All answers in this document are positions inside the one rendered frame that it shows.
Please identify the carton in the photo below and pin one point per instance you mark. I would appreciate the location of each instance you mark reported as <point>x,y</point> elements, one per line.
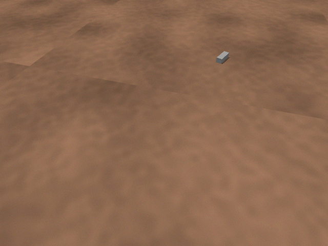
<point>222,57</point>

